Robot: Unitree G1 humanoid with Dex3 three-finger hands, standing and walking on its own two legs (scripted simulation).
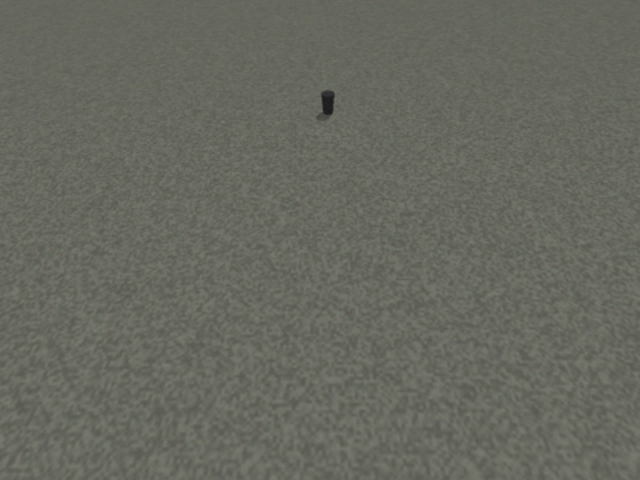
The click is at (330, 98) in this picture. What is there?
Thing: tapered cup
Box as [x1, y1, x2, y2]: [321, 90, 333, 114]
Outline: 327,90 321,93 323,112 325,114 330,114 332,112 333,92
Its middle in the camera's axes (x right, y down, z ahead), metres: +0.04 -0.80 +2.35
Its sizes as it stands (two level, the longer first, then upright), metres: 0.076 0.076 0.122
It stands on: the floor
